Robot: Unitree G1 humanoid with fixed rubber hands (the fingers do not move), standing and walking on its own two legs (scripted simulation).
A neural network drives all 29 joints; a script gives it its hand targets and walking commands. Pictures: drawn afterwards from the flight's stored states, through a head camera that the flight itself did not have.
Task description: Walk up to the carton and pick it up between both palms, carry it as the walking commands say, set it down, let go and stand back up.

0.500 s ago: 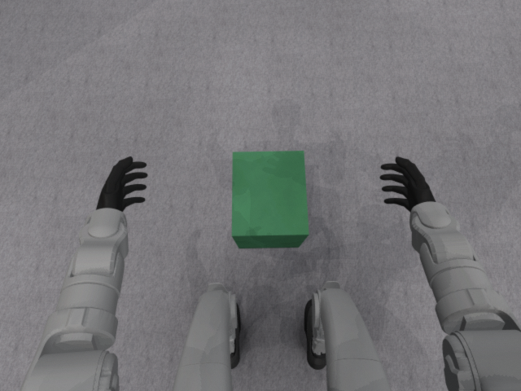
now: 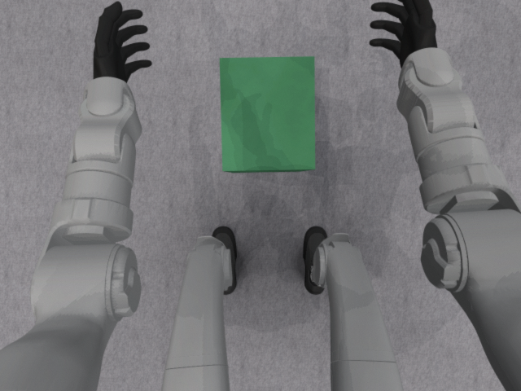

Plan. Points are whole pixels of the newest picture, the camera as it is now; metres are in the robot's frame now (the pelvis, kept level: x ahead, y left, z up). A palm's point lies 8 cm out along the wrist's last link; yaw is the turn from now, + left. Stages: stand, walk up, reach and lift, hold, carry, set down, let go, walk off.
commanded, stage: reach and lift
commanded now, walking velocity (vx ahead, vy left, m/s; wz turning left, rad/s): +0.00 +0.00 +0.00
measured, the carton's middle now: (266, 124) +0.51 +0.00 -0.53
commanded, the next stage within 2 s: none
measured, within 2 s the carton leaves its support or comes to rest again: neither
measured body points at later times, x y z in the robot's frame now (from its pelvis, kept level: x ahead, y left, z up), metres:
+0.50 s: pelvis -0.06 +0.00 -0.08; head +0.30 +0.00 +0.17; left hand +0.50 +0.18 -0.22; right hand +0.51 -0.17 -0.23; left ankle +0.08 +0.14 -0.62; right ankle +0.07 -0.14 -0.62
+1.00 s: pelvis -0.06 +0.00 -0.21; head +0.30 +0.00 +0.03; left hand +0.50 +0.17 -0.37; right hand +0.52 -0.17 -0.37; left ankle +0.08 +0.14 -0.62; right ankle +0.07 -0.14 -0.62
